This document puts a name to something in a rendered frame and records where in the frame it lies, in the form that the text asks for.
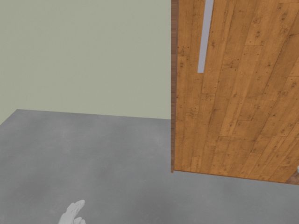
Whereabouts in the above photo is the handle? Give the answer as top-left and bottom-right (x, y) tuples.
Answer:
(197, 0), (214, 73)

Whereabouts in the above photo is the left robot hand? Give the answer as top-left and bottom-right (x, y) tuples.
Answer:
(57, 200), (85, 224)

